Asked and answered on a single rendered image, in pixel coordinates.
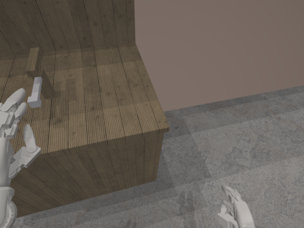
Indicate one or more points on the robot left hand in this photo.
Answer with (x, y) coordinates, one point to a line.
(11, 113)

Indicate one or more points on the robot left forearm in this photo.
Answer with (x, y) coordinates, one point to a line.
(8, 210)

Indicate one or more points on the robot right hand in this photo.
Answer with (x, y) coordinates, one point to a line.
(239, 213)

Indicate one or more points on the tap lever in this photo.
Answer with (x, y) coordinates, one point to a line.
(34, 100)

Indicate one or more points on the counter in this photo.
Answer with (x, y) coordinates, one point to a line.
(100, 126)

